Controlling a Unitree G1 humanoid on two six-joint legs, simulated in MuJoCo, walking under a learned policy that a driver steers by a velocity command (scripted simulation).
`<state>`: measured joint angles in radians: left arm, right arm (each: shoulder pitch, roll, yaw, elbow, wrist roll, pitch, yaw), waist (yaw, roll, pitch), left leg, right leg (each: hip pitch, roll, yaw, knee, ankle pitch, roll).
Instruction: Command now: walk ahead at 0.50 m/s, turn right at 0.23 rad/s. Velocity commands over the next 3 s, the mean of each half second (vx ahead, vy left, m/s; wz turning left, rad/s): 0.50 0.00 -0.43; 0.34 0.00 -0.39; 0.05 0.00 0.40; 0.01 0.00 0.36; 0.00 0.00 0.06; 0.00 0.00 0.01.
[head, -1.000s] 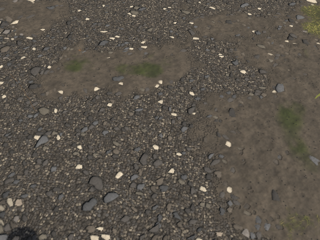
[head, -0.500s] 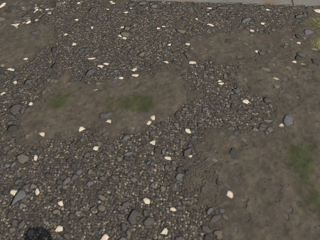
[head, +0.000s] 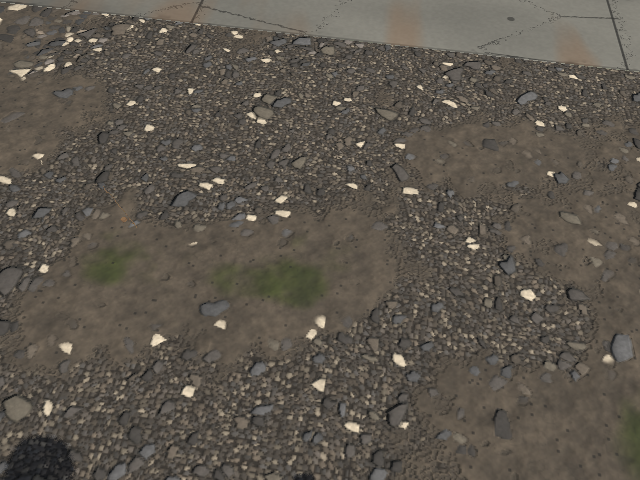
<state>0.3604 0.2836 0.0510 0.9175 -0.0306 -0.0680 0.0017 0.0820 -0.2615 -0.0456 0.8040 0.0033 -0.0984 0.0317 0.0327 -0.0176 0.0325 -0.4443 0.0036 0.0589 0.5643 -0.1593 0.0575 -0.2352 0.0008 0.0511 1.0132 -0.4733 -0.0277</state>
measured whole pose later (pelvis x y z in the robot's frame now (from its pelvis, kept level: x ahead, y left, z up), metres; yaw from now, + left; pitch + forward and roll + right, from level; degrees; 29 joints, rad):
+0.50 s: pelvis +0.27 -0.04 -0.01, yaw -15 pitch +1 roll +1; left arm 0.08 0.25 0.07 0.70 -0.03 -0.04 -0.05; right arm 0.31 -0.28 -0.07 0.94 0.00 -0.04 -0.03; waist -0.03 -0.01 0.05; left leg 0.03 0.07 0.26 0.63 -0.47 -0.02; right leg -0.50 0.01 -0.08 0.61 -0.14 -0.13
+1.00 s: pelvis +0.52 -0.09 +0.00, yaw -26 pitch +2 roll +0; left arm 0.25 0.28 0.06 0.75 0.01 -0.03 0.02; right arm 0.09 -0.26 -0.04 0.78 -0.02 -0.10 0.03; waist 0.03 -0.01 0.03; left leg -0.47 -0.05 -0.01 0.52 -0.08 0.04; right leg -0.26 0.08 0.12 0.90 -0.54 0.00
